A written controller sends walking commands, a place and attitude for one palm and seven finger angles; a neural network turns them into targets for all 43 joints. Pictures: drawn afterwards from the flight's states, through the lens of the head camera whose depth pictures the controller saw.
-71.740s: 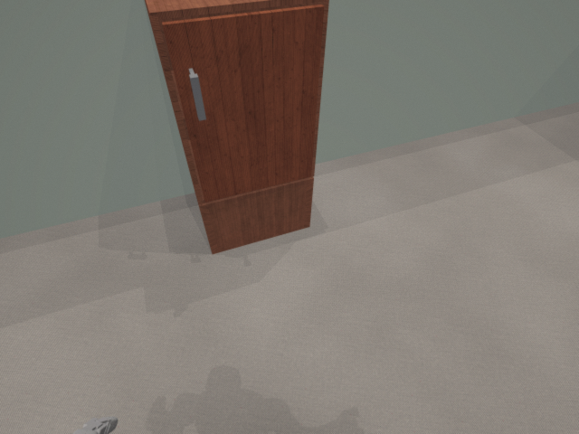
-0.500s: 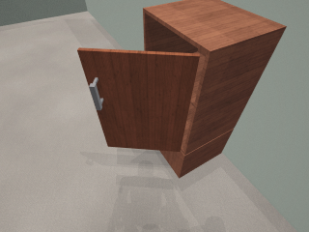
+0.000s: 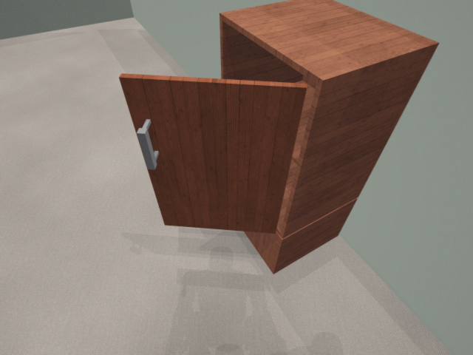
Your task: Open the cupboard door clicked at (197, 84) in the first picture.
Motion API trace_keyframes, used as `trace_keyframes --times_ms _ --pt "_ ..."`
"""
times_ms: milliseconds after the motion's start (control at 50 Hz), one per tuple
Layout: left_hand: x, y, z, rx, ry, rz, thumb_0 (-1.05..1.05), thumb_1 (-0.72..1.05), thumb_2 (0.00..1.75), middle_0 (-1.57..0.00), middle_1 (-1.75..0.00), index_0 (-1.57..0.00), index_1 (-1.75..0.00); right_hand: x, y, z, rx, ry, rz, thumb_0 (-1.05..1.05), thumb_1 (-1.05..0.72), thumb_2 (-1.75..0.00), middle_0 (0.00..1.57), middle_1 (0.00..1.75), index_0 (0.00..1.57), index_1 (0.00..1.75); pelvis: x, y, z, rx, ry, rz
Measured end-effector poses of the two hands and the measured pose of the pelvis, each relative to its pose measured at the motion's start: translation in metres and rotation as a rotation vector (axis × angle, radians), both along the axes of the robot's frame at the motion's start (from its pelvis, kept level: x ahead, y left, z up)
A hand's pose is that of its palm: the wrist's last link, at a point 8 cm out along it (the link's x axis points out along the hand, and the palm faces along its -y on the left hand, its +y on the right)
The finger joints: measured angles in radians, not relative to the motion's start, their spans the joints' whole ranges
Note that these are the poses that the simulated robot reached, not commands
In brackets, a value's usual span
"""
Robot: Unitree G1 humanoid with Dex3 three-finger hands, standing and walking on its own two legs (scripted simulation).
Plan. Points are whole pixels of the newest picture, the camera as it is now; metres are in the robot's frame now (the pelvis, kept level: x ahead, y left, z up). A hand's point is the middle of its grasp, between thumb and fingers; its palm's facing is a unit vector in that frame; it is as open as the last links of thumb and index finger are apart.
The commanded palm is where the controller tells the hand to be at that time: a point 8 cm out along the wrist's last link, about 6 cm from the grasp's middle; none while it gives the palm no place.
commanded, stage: shuffle to correct the standing spot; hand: left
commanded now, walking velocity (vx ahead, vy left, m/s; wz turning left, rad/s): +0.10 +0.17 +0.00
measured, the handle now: (149, 144) +0.59 +0.27 -0.01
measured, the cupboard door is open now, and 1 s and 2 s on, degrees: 55 55 55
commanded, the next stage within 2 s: come to a stop and stand still in 0.18 s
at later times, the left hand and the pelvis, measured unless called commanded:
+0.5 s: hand out of the picture +0.07 +0.22 -0.18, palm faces +0.05 -0.98 -0.21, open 7.3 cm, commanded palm none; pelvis +0.05 +0.04 -0.01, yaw +0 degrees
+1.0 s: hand out of the picture +0.06 +0.22 -0.17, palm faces +0.02 -0.97 -0.23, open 7.3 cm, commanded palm none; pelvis +0.02 +0.04 -0.01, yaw +0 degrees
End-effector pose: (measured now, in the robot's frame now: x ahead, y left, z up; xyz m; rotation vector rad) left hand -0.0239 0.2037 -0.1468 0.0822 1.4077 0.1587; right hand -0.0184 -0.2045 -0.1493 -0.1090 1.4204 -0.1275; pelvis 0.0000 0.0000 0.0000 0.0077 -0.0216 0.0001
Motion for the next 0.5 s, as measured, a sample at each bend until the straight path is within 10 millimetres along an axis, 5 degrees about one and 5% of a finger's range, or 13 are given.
trace_keyframes --times_ms 280,500 --pt "0.001 0.047 -0.013 0.002 0.059 0.068 0.01 0.91 0.90 -0.20 -0.30 -0.20 -0.30 0.021 0.018 0.005 -0.065 0.010 0.018 0.00 -0.91 -0.89 0.19 0.29 0.20 0.30 0.028 0.039 -0.009 0.002 0.015 0.005" --pt "0.088 0.069 -0.004 0.065 -0.054 -0.018 0.01 0.93 0.90 -0.20 -0.30 -0.20 -0.30 0.028 0.057 -0.006 0.015 0.048 -0.023 0.00 -0.91 -0.89 0.20 0.29 0.20 0.30 0.049 0.045 -0.008 0.027 0.013 -0.002"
